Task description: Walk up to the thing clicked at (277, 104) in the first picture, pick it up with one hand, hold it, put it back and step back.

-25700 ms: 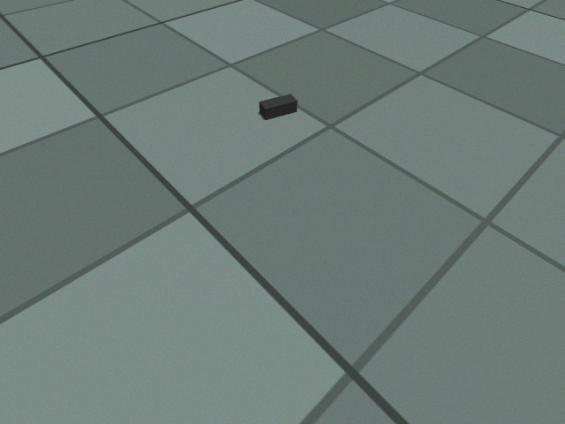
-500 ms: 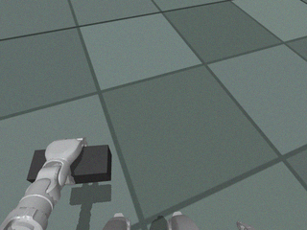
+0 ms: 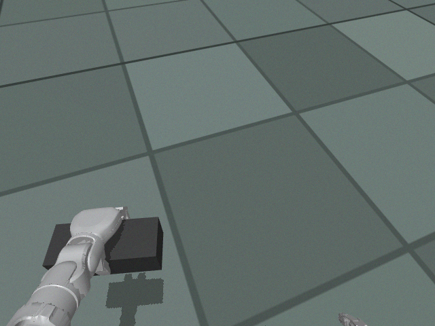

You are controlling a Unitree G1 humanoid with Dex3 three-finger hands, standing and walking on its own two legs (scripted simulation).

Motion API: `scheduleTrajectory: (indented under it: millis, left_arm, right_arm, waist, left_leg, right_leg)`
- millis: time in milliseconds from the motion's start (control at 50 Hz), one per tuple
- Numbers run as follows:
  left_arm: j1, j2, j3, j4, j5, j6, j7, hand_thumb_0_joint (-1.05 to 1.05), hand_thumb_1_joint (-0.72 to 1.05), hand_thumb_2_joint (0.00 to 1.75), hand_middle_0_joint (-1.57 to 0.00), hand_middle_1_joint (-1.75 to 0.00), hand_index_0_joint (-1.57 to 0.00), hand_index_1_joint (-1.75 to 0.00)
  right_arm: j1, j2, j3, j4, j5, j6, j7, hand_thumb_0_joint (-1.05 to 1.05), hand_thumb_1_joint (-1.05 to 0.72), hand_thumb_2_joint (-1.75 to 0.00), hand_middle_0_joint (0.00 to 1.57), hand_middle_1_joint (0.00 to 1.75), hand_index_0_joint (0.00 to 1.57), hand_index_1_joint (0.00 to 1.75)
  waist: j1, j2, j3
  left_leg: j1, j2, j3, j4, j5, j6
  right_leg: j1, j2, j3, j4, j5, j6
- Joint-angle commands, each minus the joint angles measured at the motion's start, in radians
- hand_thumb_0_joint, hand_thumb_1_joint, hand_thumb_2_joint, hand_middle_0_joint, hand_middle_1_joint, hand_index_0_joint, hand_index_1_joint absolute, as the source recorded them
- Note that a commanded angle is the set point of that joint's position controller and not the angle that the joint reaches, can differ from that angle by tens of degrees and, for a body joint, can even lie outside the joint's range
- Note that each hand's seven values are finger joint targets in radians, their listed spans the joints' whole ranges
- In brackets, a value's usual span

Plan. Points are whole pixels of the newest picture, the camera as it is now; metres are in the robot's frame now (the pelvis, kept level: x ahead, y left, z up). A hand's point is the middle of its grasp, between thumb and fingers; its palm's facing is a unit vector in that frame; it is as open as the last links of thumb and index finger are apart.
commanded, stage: hold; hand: left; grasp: from above
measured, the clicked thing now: (109, 247) +0.31 +0.23 -0.11
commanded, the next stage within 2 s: crouch in 1.74 s
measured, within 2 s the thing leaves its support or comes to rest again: neither
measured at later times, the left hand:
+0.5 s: hand (98, 246) +0.29 +0.22 -0.05, palm faces -0.47 -0.04 -0.88, open 11.5 cm
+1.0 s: hand (96, 257) +0.26 +0.21 -0.03, palm faces -0.46 -0.04 -0.89, open 11.5 cm
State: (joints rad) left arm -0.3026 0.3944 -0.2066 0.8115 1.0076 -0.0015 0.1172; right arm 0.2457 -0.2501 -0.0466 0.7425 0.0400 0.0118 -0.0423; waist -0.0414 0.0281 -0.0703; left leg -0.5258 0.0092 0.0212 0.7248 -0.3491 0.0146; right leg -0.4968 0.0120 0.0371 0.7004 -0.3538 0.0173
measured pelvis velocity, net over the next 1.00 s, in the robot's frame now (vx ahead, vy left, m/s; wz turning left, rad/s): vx -0.03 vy -0.01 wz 0.00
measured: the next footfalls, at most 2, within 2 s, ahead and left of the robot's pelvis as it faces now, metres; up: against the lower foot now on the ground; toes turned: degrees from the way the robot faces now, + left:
none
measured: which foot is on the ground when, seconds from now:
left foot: down 0.00-1.00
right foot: down 0.00-1.00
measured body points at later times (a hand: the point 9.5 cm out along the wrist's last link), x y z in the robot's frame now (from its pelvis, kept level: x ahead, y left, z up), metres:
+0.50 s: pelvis +0.00 +0.00 +0.01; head +0.02 -0.01 +0.46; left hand +0.31 +0.22 +0.01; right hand +0.11 -0.27 -0.10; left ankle +0.01 +0.11 -0.72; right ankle +0.00 -0.13 -0.72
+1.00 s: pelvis -0.03 -0.01 +0.02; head -0.02 -0.02 +0.47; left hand +0.28 +0.21 +0.02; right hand +0.11 -0.27 -0.09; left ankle +0.01 +0.11 -0.72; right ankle +0.00 -0.13 -0.72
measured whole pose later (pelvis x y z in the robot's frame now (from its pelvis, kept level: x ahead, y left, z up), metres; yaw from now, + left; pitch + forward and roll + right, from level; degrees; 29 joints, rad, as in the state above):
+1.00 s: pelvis -0.03 -0.01 +0.02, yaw +0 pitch +1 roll +0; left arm -0.25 0.40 -0.23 0.69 0.99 -0.03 0.00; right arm 0.19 -0.27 -0.03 0.70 0.05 0.06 -0.05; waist -0.01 0.04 -0.01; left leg -0.31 0.01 0.03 0.52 -0.22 0.01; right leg -0.30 0.01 0.05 0.53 -0.24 0.01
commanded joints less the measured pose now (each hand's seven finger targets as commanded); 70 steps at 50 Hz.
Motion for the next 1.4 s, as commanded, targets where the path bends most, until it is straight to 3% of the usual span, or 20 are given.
scheduleTrajectory:
  millis: [0, 100, 200, 260, 280, 380, 520, 640, 740, 840, 980, 1060, 1080, 1140, 1220, 1260, 1300, 1340, 1380]
  left_arm:
    - [-0.351, 0.213, 0.088, -0.214, -0.004, 0.004, 0.029, 0.00, 0.64, 1.12, -0.95, -0.97, -0.97, -0.96]
    - [-0.319, 0.201, 0.074, -0.221, -0.009, 0.001, -0.013, 0.00, 0.63, 1.13, -0.96, -0.95, -0.96, -0.95]
    - [-0.322, 0.220, 0.086, -0.264, 0.002, -0.006, -0.038, 0.00, 0.65, 1.12, -0.96, -0.95, -0.97, -0.94]
    - [-0.318, 0.234, 0.098, -0.287, 0.000, -0.012, -0.045, 0.00, 0.64, 1.09, -0.96, -0.94, -0.97, -0.93]
    - [-0.319, 0.232, 0.099, -0.277, 0.004, -0.011, -0.044, 0.00, 0.63, 1.11, -0.96, -0.93, -0.96, -0.92]
    - [-0.339, 0.229, 0.098, -0.318, 0.001, -0.017, -0.043, 0.00, 0.61, 1.10, -0.94, -0.93, -0.94, -0.93]
    - [-0.325, 0.212, 0.087, -0.311, -0.007, -0.011, -0.043, 0.00, 0.63, 1.13, -0.95, -0.96, -0.96, -0.96]
    - [-0.299, 0.225, 0.092, -0.309, -0.013, -0.026, -0.070, 0.00, 0.63, 1.13, -0.95, -0.96, -0.96, -0.95]
    - [-0.330, 0.235, 0.101, -0.336, -0.012, -0.037, -0.061, 0.00, 0.64, 1.10, -0.94, -1.00, -0.96, -0.98]
    - [-0.340, 0.246, 0.105, -0.352, -0.006, -0.030, -0.055, 0.00, 0.66, 1.12, -0.96, -1.01, -0.98, -0.99]
    - [-0.329, 0.241, 0.099, -0.361, -0.026, -0.027, -0.079, 0.00, 0.65, 1.11, -0.96, -0.98, -0.97, -0.97]
    - [-0.341, 0.236, 0.088, -0.368, -0.020, -0.028, -0.098, 0.00, 0.62, 1.10, -0.94, -0.99, -0.95, -0.97]
    - [-0.338, 0.257, 0.109, -0.389, -0.025, -0.029, -0.096, 0.00, 0.62, 1.09, -0.93, -0.99, -0.95, -0.97]
    - [-0.319, 0.232, 0.090, -0.360, -0.032, -0.032, -0.109, 0.00, 0.62, 1.12, -0.94, -0.99, -0.96, -0.98]
    - [-0.289, 0.248, 0.111, -0.386, -0.035, -0.038, -0.116, 0.00, 0.62, 1.11, -0.92, -1.00, -0.94, -0.98]
    - [-0.295, 0.219, 0.085, -0.398, -0.030, -0.041, -0.121, 0.00, 0.60, 1.11, -0.92, -0.99, -0.93, -0.97]
    - [-0.277, 0.251, 0.117, -0.391, -0.024, -0.040, -0.111, 0.00, 0.60, 1.09, -0.91, -0.99, -0.93, -0.97]
    - [-0.314, 0.232, 0.097, -0.420, -0.026, -0.040, -0.106, 0.00, 0.60, 1.13, -0.92, -0.98, -0.94, -0.97]
    - [-0.321, 0.253, 0.114, -0.420, -0.021, -0.036, -0.096, 0.00, 0.61, 1.11, -0.92, -1.00, -0.94, -0.98]
  right_arm:
    - [0.017, -0.156, -0.053, -0.103, 0.005, -0.032, -0.006, 0.00, -0.89, -0.89, 0.20, 0.30, 0.20, 0.30]
    - [-0.002, -0.153, -0.051, -0.122, 0.008, -0.019, -0.002, 0.00, -0.89, -0.89, 0.20, 0.30, 0.20, 0.30]
    - [-0.013, -0.156, -0.051, -0.141, 0.009, -0.008, 0.000, 0.00, -0.89, -0.89, 0.20, 0.30, 0.20, 0.30]
    - [-0.028, -0.157, -0.049, -0.155, 0.012, -0.001, -0.002, 0.00, -0.89, -0.89, 0.20, 0.30, 0.20, 0.30]
    - [-0.028, -0.157, -0.048, -0.155, 0.011, 0.000, -0.002, 0.00, -0.89, -0.89, 0.20, 0.30, 0.20, 0.30]
    - [-0.033, -0.161, -0.051, -0.159, 0.010, 0.001, -0.002, 0.00, -0.89, -0.89, 0.20, 0.30, 0.20, 0.30]
    - [-0.062, -0.157, -0.044, -0.169, 0.012, 0.003, -0.006, 0.00, -0.89, -0.89, 0.20, 0.30, 0.20, 0.30]
    - [-0.089, -0.154, -0.036, -0.175, 0.013, 0.005, -0.012, 0.00, -0.89, -0.90, 0.20, 0.30, 0.20, 0.30]
    - [-0.110, -0.149, -0.026, -0.182, 0.014, 0.003, -0.017, 0.00, -0.89, -0.90, 0.20, 0.30, 0.20, 0.30]
    - [-0.123, -0.148, -0.026, -0.178, 0.017, 0.000, -0.020, 0.00, -0.90, -0.90, 0.20, 0.30, 0.20, 0.30]
    - [-0.156, -0.144, -0.018, -0.185, 0.020, -0.004, -0.022, 0.00, -0.90, -0.90, 0.20, 0.30, 0.20, 0.30]
    - [-0.156, -0.140, -0.013, -0.183, 0.020, -0.004, -0.025, 0.00, -0.90, -0.90, 0.20, 0.30, 0.20, 0.30]
    - [-0.162, -0.142, -0.016, -0.187, 0.021, -0.004, -0.026, 0.00, -0.90, -0.90, 0.20, 0.30, 0.20, 0.30]
    - [-0.162, -0.140, -0.013, -0.184, 0.021, -0.003, -0.028, 0.00, -0.90, -0.90, 0.20, 0.30, 0.20, 0.30]
    - [-0.171, -0.134, -0.009, -0.193, 0.023, -0.001, -0.030, 0.00, -0.90, -0.90, 0.20, 0.30, 0.20, 0.30]
    - [-0.172, -0.129, -0.009, -0.195, 0.023, -0.001, -0.029, 0.00, -0.90, -0.90, 0.20, 0.30, 0.20, 0.30]
    - [-0.166, -0.136, -0.013, -0.188, 0.024, 0.001, -0.032, 0.00, -0.90, -0.90, 0.20, 0.30, 0.20, 0.30]
    - [-0.165, -0.134, -0.012, -0.187, 0.022, 0.003, -0.030, 0.00, -0.90, -0.90, 0.20, 0.30, 0.20, 0.30]
    - [-0.167, -0.134, -0.012, -0.184, 0.023, 0.004, -0.033, 0.00, -0.90, -0.90, 0.20, 0.30, 0.20, 0.30]
  waist:
    - [-0.002, 0.017, -0.327]
    - [0.002, 0.015, -0.287]
    - [0.010, 0.043, -0.283]
    - [0.020, 0.035, -0.266]
    - [0.011, 0.039, -0.261]
    - [0.017, 0.051, -0.286]
    - [0.021, 0.015, -0.226]
    - [0.023, 0.004, -0.197]
    - [0.024, 0.004, -0.196]
    - [0.030, 0.016, -0.211]
    - [0.038, 0.008, -0.165]
    - [0.031, 0.003, -0.183]
    - [0.047, 0.022, -0.207]
    - [0.034, -0.001, -0.173]
    - [0.046, 0.010, -0.174]
    - [0.042, 0.008, -0.178]
    - [0.049, 0.015, -0.186]
    - [0.041, 0.020, -0.212]
    - [0.044, 0.029, -0.201]
  left_leg:
    - [0.292, -0.019, -0.016, -0.076, 0.424, -0.006]
    - [0.297, -0.019, -0.012, -0.107, 0.433, -0.005]
    - [0.326, -0.015, -0.010, -0.133, 0.453, -0.006]
    - [0.325, -0.016, -0.011, -0.158, 0.420, -0.006]
    - [0.333, -0.015, -0.010, -0.161, 0.416, -0.005]
    - [0.375, -0.007, -0.014, -0.175, 0.441, -0.010]
    - [0.341, -0.016, -0.010, -0.215, 0.312, -0.005]
    - [0.344, -0.019, -0.008, -0.240, 0.260, 0.001]
    - [0.350, -0.023, -0.006, -0.254, 0.216, 0.001]
    - [0.364, -0.025, 0.001, -0.256, 0.233, 0.001]
    - [0.354, -0.021, -0.005, -0.289, 0.149, 0.002]
    - [0.372, -0.019, -0.006, -0.288, 0.188, 0.003]
    - [0.387, -0.019, -0.006, -0.290, 0.209, -0.001]
    - [0.383, -0.012, -0.015, -0.296, 0.211, 0.000]
    - [0.376, -0.023, 0.000, -0.296, 0.224, 0.003]
    - [0.389, -0.021, -0.002, -0.300, 0.231, 0.001]
    - [0.398, -0.020, -0.003, -0.298, 0.255, -0.001]
    - [0.415, -0.019, -0.005, -0.292, 0.280, -0.003]
    - [0.411, -0.019, -0.005, -0.294, 0.273, -0.004]
  right_leg:
    - [0.112, 0.034, -0.020, -0.106, 0.374, -0.023]
    - [0.142, 0.035, -0.019, -0.132, 0.381, -0.023]
    - [0.160, 0.036, -0.021, -0.146, 0.380, -0.030]
    - [0.182, 0.036, -0.021, -0.164, 0.357, -0.032]
    - [0.176, 0.036, -0.019, -0.168, 0.354, -0.031]
    - [0.180, 0.039, -0.024, -0.174, 0.354, -0.035]
    - [0.199, 0.030, -0.014, -0.219, 0.277, -0.030]
    - [0.205, 0.025, -0.013, -0.242, 0.232, -0.028]
    - [0.207, 0.023, -0.008, -0.261, 0.187, -0.028]
    - [0.220, 0.020, -0.006, -0.265, 0.203, -0.027]
    - [0.214, 0.019, -0.005, -0.294, 0.122, -0.026]
    - [0.226, 0.019, -0.005, -0.290, 0.158, -0.026]
    - [0.239, 0.022, -0.009, -0.283, 0.173, -0.029]
    - [0.228, 0.023, -0.011, -0.285, 0.182, -0.027]
    - [0.244, 0.021, -0.008, -0.296, 0.185, -0.028]
    - [0.242, 0.022, -0.011, -0.294, 0.190, -0.030]
    - [0.247, 0.025, -0.012, -0.289, 0.209, -0.032]
    - [0.252, 0.026, -0.014, -0.283, 0.234, -0.033]
    - [0.243, 0.026, -0.014, -0.288, 0.226, -0.032]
